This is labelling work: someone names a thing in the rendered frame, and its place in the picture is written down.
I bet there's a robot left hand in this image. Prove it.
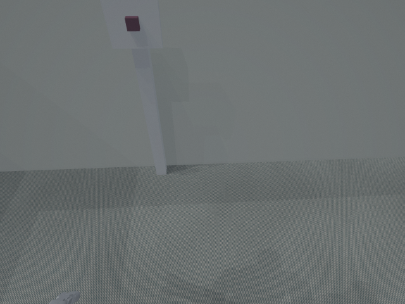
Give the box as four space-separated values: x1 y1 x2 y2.
49 291 80 304

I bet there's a panel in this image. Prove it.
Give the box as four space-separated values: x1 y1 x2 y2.
100 0 167 175

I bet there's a button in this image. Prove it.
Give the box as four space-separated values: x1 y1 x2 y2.
125 16 140 31

